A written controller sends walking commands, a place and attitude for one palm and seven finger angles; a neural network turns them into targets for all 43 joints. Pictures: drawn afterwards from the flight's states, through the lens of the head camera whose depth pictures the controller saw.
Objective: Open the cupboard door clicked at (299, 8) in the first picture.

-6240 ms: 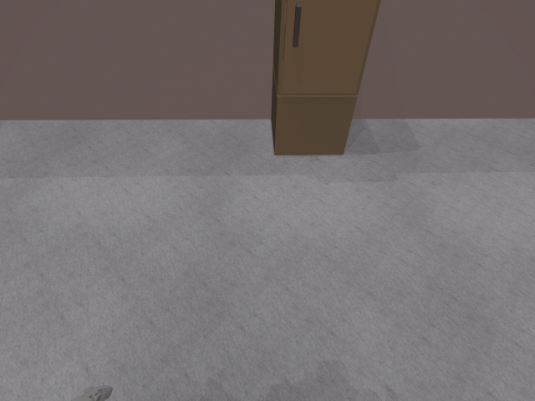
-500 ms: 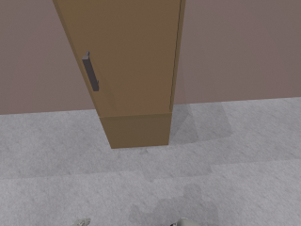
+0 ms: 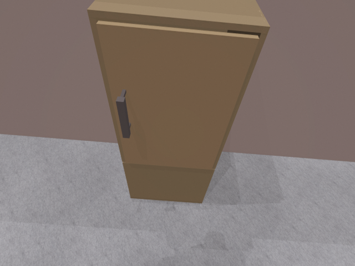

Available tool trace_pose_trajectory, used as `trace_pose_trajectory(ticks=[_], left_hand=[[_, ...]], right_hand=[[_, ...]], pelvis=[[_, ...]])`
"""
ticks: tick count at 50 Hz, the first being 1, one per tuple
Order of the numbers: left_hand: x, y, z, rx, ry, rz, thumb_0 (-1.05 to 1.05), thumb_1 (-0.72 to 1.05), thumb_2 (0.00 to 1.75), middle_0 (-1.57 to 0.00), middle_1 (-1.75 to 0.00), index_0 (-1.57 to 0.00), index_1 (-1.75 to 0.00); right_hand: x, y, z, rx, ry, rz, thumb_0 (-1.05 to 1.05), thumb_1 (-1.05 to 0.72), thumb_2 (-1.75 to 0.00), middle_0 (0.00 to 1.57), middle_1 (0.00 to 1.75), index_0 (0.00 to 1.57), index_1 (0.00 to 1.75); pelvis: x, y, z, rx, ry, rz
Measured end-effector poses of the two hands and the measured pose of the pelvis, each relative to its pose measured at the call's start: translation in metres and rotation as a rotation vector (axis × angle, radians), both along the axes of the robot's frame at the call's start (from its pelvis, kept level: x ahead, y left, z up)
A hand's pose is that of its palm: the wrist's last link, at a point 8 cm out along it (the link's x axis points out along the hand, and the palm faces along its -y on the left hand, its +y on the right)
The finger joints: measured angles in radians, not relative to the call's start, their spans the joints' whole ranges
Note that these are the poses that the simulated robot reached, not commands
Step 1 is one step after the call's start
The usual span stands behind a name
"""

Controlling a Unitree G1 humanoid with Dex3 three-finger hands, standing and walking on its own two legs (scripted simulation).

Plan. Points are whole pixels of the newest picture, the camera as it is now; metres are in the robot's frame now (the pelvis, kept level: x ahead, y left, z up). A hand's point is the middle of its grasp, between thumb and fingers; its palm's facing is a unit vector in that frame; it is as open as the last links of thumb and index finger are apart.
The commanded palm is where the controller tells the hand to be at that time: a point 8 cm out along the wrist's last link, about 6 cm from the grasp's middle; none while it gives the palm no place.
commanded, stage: come to a stop and stand still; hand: left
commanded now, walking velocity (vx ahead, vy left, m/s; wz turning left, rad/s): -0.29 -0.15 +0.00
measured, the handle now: (125, 114) +0.53 +0.22 -0.01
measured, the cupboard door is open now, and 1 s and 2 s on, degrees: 0 0 0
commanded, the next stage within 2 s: look again from close up in 1.30 s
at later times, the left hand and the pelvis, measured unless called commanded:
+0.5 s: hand out of the picture +0.03 +0.12 -0.15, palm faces +0.04 -0.96 -0.28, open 7.4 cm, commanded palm none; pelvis -0.02 -0.07 +0.01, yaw +0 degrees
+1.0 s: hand out of the picture -0.04 +0.18 -0.17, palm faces +0.07 -0.98 -0.20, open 7.4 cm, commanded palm none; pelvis -0.03 -0.01 +0.01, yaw +0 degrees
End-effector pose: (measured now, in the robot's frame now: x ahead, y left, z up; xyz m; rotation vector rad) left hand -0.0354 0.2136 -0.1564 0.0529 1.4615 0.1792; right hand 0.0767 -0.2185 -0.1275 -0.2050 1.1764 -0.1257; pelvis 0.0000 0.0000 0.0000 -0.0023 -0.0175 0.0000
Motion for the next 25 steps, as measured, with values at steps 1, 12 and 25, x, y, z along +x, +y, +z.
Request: trace_pose_trajectory(ticks=[1,12,25], left_hand=[[0.003,-0.001,0.002,0.0,0.01,-0.005,0.01,0.91,0.9,-0.2,-0.3,-0.2,-0.3],[0.049,-0.002,0.02,0.102,-0.057,-0.057,0.01,0.91,0.9,-0.2,-0.3,-0.2,-0.3],[0.059,-0.053,0.043,0.146,-0.17,-0.082,0.01,0.91,0.9,-0.2,-0.3,-0.2,-0.3]], right_hand=[[0.004,0.001,0.001,-0.002,0.002,-0.003,0.0,-0.94,-0.9,0.2,0.29,0.2,0.3],[-0.006,-0.042,-0.01,0.007,0.074,-0.057,0.0,-0.93,-0.9,0.21,0.3,0.21,0.3],[-0.052,-0.1,-0.024,0.063,0.162,-0.082,0.01,-0.92,-0.9,0.2,0.29,0.2,0.3]], pelvis=[[0.002,0.001,0.002,0.002,0.0,0.0],[-0.002,-0.029,0.003,0.01,-0.007,-0.012],[-0.015,-0.074,0.007,0.053,0.005,-0.002]])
